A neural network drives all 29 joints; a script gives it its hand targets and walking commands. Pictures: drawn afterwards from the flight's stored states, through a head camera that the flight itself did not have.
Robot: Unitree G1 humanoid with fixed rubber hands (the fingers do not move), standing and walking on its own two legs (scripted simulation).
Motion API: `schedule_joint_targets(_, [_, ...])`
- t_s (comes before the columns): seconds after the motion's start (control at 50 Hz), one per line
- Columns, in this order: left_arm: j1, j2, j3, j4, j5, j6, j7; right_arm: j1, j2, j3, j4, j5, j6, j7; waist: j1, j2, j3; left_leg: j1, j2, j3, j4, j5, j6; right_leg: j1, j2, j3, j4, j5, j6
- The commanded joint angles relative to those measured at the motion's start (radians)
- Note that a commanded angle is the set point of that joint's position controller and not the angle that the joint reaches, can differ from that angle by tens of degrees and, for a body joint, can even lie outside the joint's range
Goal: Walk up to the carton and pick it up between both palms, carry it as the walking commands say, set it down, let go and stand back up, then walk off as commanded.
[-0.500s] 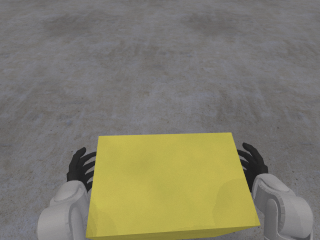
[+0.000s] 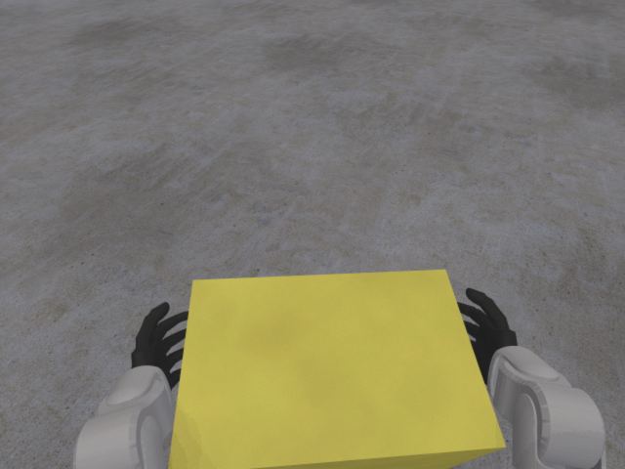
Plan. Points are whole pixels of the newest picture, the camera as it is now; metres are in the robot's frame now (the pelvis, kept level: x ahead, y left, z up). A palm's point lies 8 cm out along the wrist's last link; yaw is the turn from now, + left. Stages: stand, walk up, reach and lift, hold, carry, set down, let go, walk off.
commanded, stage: carry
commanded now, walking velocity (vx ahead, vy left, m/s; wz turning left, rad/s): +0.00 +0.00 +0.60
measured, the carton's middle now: (322, 392) +0.23 +0.00 +0.00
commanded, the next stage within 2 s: none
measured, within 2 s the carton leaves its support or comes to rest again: neither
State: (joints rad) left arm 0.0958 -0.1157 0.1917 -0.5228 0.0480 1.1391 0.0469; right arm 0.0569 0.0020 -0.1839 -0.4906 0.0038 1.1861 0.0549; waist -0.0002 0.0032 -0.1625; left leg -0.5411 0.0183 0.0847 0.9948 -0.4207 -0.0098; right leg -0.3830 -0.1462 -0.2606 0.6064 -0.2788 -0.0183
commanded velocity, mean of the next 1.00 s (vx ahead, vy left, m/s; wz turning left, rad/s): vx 0.00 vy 0.00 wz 0.60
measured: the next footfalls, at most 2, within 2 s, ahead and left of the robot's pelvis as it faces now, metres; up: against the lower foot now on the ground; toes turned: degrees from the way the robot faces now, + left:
left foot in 0.12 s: +0.03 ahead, +0.13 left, +0.00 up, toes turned +12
right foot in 0.54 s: +0.01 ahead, -0.06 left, +0.00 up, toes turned +12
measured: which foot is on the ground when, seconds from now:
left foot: up 0.00-0.10, down 0.12-0.56, up 0.58-0.86, down 0.88-1.00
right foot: down 0.00-0.14, up 0.16-0.52, down 0.54-0.90, up 0.92-1.00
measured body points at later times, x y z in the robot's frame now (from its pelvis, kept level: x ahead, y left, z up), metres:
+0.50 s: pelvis -0.04 +0.04 +0.00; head -0.03 +0.03 +0.45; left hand +0.15 +0.28 +0.08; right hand +0.24 -0.09 +0.07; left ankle -0.01 +0.12 -0.73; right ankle -0.03 -0.08 -0.71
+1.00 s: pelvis -0.08 +0.06 -0.01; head -0.08 +0.07 +0.44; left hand -0.01 +0.36 +0.06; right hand +0.22 +0.05 +0.06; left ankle -0.12 +0.16 -0.73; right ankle -0.04 -0.07 -0.67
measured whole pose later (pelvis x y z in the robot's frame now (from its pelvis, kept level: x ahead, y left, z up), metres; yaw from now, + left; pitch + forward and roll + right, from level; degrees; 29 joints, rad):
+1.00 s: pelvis -0.08 +0.06 -0.01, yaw +36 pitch +5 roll +1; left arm 0.08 -0.05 0.20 -0.56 0.01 1.17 0.04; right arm 0.06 0.09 -0.20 -0.52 -0.01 1.16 0.05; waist 0.00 -0.04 -0.10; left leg -0.44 -0.02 0.06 0.62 -0.27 0.03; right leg -0.52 -0.16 -0.11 1.08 -0.56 0.11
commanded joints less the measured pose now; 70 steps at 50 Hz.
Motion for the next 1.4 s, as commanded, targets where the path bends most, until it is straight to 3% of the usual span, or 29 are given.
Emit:
schedule_joint_targets(0.0, [-0.385,-0.574,-0.728,-0.122,-0.266,0.019,-0.102,-0.377,0.700,0.779,-0.123,0.221,-0.012,-0.009,0.007,-0.210,-0.077,0.022,-0.005,0.062,-0.189,0.009,0.004,0.136,-0.220,0.138,-0.181,0.127,-0.039])
schedule_joint_targets(0.04, [-0.368,-0.592,-0.736,-0.122,-0.274,0.027,-0.096,-0.382,0.710,0.774,-0.137,0.227,-0.006,-0.012,0.004,-0.258,-0.097,0.062,-0.013,0.084,-0.356,0.048,0.004,0.190,-0.221,0.130,-0.113,0.255,-0.036])
schedule_joint_targets(0.08, [-0.358,-0.582,-0.750,-0.103,-0.275,0.037,-0.096,-0.324,0.707,0.750,-0.090,0.208,0.002,-0.015,-0.005,-0.102,-0.152,0.262,0.006,0.031,-0.559,0.235,0.014,0.096,-0.185,0.058,0.024,0.217,0.040])
schedule_joint_targets(0.12, [-0.399,-0.565,-0.777,-0.132,-0.280,0.051,-0.098,-0.256,0.664,0.715,-0.055,0.181,-0.001,-0.008,-0.031,0.383,-0.082,0.400,0.356,-0.545,-0.647,0.720,0.165,-0.324,0.000,0.031,0.402,-0.359,0.141])
schedule_joint_targets(0.14, [-0.486,-0.608,-0.812,-0.168,-0.297,0.043,-0.108,-0.314,0.716,0.722,-0.090,0.200,-0.011,-0.002,-0.039,0.325,-0.070,0.386,0.342,-0.527,-0.599,0.823,0.249,-0.357,-0.001,0.137,0.524,-0.393,0.136])
schedule_joint_targets(0.18, [-0.464,-0.666,-0.808,-0.151,-0.306,0.032,-0.111,-0.386,0.721,0.748,-0.183,0.213,-0.015,0.006,-0.018,0.136,-0.033,0.335,0.258,-0.396,-0.610,0.608,0.205,-0.376,0.007,0.193,0.628,-0.267,0.130])
schedule_joint_targets(0.26, [-0.441,-0.687,-0.791,-0.117,-0.301,0.022,-0.115,-0.404,0.744,0.764,-0.186,0.228,-0.021,0.018,-0.009,0.113,-0.082,0.264,0.196,-0.360,-0.673,0.256,0.161,-0.266,0.043,0.191,0.536,-0.157,0.132])
schedule_joint_targets(0.46, [-0.317,-0.634,-0.758,-0.135,-0.281,0.006,-0.102,-0.361,0.714,0.822,-0.233,0.241,-0.034,0.014,-0.001,0.100,-0.201,0.393,0.173,-0.421,-0.583,0.622,0.164,-0.008,0.132,0.186,-0.006,-0.130,0.107])
schedule_joint_targets(0.48, [-0.298,-0.627,-0.737,-0.123,-0.276,0.011,-0.104,-0.339,0.717,0.825,-0.211,0.236,-0.021,0.010,0.008,-0.002,-0.172,0.318,0.152,-0.413,-0.585,0.567,0.135,0.107,0.126,0.160,-0.138,-0.065,0.098])
schedule_joint_targets(0.52, [-0.298,-0.598,-0.724,-0.133,-0.276,0.011,-0.114,-0.363,0.709,0.833,-0.212,0.226,-0.025,-0.001,0.011,-0.034,-0.136,0.083,0.054,-0.284,-0.431,0.377,0.067,0.328,-0.050,0.292,-0.291,0.024,0.063])
schedule_joint_targets(0.54, [-0.299,-0.555,-0.714,-0.112,-0.266,0.014,-0.116,-0.332,0.687,0.817,-0.184,0.205,-0.011,0.003,0.015,-0.294,-0.089,-0.155,-0.079,-0.158,-0.269,0.074,0.020,0.370,-0.290,0.567,-0.327,0.219,-0.040])
schedule_joint_targets(0.56, [-0.342,-0.563,-0.712,-0.103,-0.260,0.019,-0.109,-0.399,0.678,0.808,-0.167,0.213,-0.003,0.007,0.023,-0.323,-0.023,-0.132,-0.041,-0.081,-0.017,-0.104,0.008,0.223,-0.386,0.564,-0.348,0.212,-0.154])
schedule_joint_targets(0.62, [-0.381,-0.577,-0.729,-0.123,-0.275,0.031,-0.115,-0.381,0.715,0.799,-0.118,0.224,-0.001,0.011,0.000,-0.061,0.005,-0.101,0.017,-0.092,0.200,0.043,-0.024,0.082,-0.261,0.318,-0.320,0.056,-0.103])
schedule_joint_targets(0.68, [-0.404,-0.599,-0.736,-0.180,-0.294,0.015,-0.118,-0.453,0.750,0.838,-0.204,0.257,-0.023,0.003,-0.002,-0.206,0.009,-0.078,0.006,0.008,0.000,0.024,-0.033,0.136,-0.198,0.195,-0.224,0.339,-0.051])
schedule_joint_targets(0.78, [-0.319,-0.554,-0.729,-0.144,-0.278,0.044,-0.102,-0.321,0.692,0.771,-0.129,0.219,0.009,-0.014,0.008,-0.248,-0.067,0.052,-0.031,0.087,-0.321,0.037,-0.007,0.203,-0.231,0.161,-0.092,0.495,-0.043])
schedule_joint_targets(0.84, [-0.327,-0.570,-0.734,-0.134,-0.273,0.040,-0.110,-0.392,0.712,0.799,-0.176,0.230,-0.002,-0.015,-0.006,-0.195,-0.090,0.300,0.006,0.034,-0.530,0.278,-0.005,0.076,-0.163,0.050,0.051,0.309,0.072])
schedule_joint_targets(0.88, [-0.411,-0.586,-0.793,-0.208,-0.297,0.038,-0.104,-0.311,0.717,0.769,-0.127,0.214,-0.010,-0.009,-0.024,0.299,-0.113,0.477,0.360,-0.504,-0.574,0.985,0.166,-0.287,0.005,0.045,0.429,-0.367,0.148])
schedule_joint_targets(0.9, [-0.463,-0.616,-0.846,-0.251,-0.334,0.030,-0.112,-0.250,0.727,0.741,-0.130,0.203,-0.019,-0.001,-0.040,0.344,-0.112,0.484,0.332,-0.495,-0.548,1.124,0.234,-0.325,0.008,0.132,0.530,-0.397,0.137])
schedule_joint_targets(0.96, [-0.432,-0.699,-0.826,-0.218,-0.350,0.014,-0.124,-0.328,0.792,0.784,-0.199,0.225,-0.026,0.005,-0.015,0.096,-0.161,0.466,0.237,-0.309,-0.525,0.808,0.198,-0.317,-0.006,0.226,0.532,-0.252,0.133])
schedule_joint_targets(1.0, [-0.351,-0.660,-0.798,-0.174,-0.315,0.013,-0.125,-0.277,0.749,0.771,-0.169,0.213,-0.028,0.015,-0.009,0.141,-0.174,0.340,0.211,-0.327,-0.591,0.501,0.182,-0.208,0.022,0.203,0.447,-0.183,0.119])
schedule_joint_targets(1.06, [-0.341,-0.685,-0.797,-0.191,-0.309,-0.001,-0.123,-0.329,0.783,0.830,-0.240,0.239,-0.042,0.009,-0.007,0.078,-0.148,0.298,0.231,-0.366,-0.572,0.648,0.207,-0.118,0.059,0.181,0.264,-0.214,0.104])
schedule_joint_targets(1.12, [-0.293,-0.645,-0.773,-0.186,-0.296,-0.005,-0.124,-0.366,0.732,0.864,-0.273,0.245,-0.044,0.008,0.016,0.118,-0.150,0.148,0.157,-0.317,-0.542,0.367,0.125,0.137,0.084,0.136,-0.092,-0.008,0.101])
schedule_joint_targets(1.16, [-0.290,-0.586,-0.752,-0.175,-0.286,0.009,-0.118,-0.265,0.714,0.826,-0.179,0.213,-0.018,0.002,0.009,-0.079,-0.128,-0.044,0.028,-0.210,-0.358,0.248,0.059,0.341,-0.083,0.279,-0.259,-0.007,0.065])
schedule_joint_targets(1.18, [-0.261,-0.540,-0.736,-0.169,-0.277,0.005,-0.119,-0.229,0.677,0.822,-0.166,0.198,-0.013,0.006,0.008,-0.350,-0.122,-0.215,-0.097,-0.085,-0.131,-0.032,0.005,0.363,-0.350,0.581,-0.337,0.212,-0.043])
schedule_joint_targets(1.2, [-0.275,-0.567,-0.718,-0.157,-0.262,0.004,-0.109,-0.349,0.673,0.848,-0.218,0.233,-0.013,0.013,0.010,-0.383,-0.065,-0.128,0.002,-0.060,0.074,-0.148,-0.002,0.174,-0.417,0.539,-0.313,0.232,-0.154])
schedule_joint_targets(1.22, [-0.293,-0.604,-0.726,-0.150,-0.263,0.013,-0.111,-0.414,0.706,0.848,-0.239,0.255,-0.024,0.021,0.004,-0.197,-0.035,-0.089,0.021,-0.059,0.061,-0.091,-0.001,0.125,-0.342,0.413,-0.302,0.222,-0.129])
schedule_joint_targets(1.26, [-0.330,-0.610,-0.736,-0.149,-0.268,0.020,-0.111,-0.388,0.723,0.823,-0.182,0.249,-0.021,0.018,0.000,-0.063,-0.006,-0.047,0.016,-0.032,-0.001,-0.002,0.010,0.045,-0.260,0.282,-0.284,0.071,-0.076])
schedule_joint_targets(1.34, [-0.310,-0.593,-0.763,-0.150,-0.277,0.024,-0.109,-0.305,0.699,0.779,-0.154,0.219,-0.016,0.006,-0.003,-0.207,-0.067,0.061,0.003,0.029,-0.328,0.039,0.021,0.130,-0.233,0.176,-0.153,0.179,-0.041])
schedule_joint_targets(1.38, [-0.325,-0.581,-0.756,-0.129,-0.263,0.039,-0.097,-0.335,0.689,0.769,-0.130,0.221,-0.009,0.002,-0.002,-0.169,-0.095,0.241,-0.036,0.056,-0.511,0.146,0.021,0.048,-0.203,0.135,-0.065,0.088,0.004])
